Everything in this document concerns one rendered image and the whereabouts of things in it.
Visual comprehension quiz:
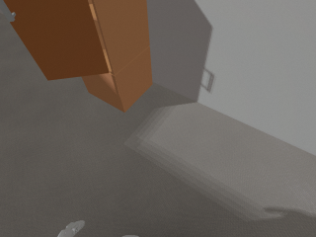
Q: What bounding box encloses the handle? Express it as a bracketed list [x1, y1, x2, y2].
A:
[0, 0, 16, 22]

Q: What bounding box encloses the robot left hand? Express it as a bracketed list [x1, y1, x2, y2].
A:
[57, 220, 85, 237]

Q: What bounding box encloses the cupboard door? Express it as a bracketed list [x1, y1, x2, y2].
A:
[3, 0, 110, 81]

